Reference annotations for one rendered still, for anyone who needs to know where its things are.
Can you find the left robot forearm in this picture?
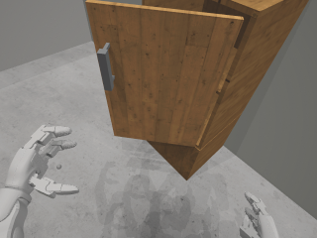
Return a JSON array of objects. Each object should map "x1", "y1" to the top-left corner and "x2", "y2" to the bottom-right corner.
[{"x1": 0, "y1": 186, "x2": 32, "y2": 238}]

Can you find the handle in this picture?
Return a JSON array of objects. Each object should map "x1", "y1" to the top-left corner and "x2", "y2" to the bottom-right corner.
[{"x1": 96, "y1": 43, "x2": 115, "y2": 91}]

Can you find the left robot hand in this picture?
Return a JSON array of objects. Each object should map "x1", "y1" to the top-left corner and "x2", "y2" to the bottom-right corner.
[{"x1": 5, "y1": 125, "x2": 79, "y2": 199}]

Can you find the cupboard door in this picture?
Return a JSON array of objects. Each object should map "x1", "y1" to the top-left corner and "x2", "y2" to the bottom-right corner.
[{"x1": 85, "y1": 0, "x2": 244, "y2": 147}]

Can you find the right robot hand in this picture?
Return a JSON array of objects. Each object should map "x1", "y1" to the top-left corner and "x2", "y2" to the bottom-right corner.
[{"x1": 240, "y1": 191, "x2": 280, "y2": 238}]

